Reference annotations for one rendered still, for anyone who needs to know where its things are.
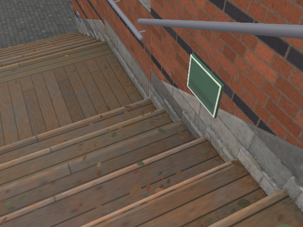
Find stairs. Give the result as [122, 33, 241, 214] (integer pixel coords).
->
[0, 31, 101, 67]
[0, 98, 303, 227]

